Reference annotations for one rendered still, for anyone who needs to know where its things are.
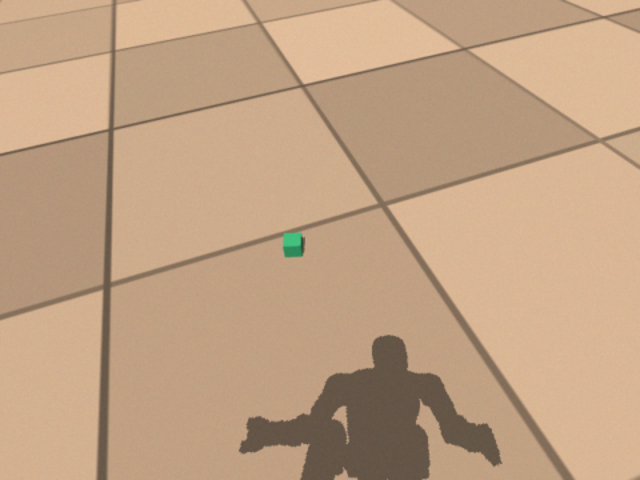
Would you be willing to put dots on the small box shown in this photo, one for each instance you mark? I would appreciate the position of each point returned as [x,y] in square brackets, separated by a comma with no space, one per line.
[293,245]

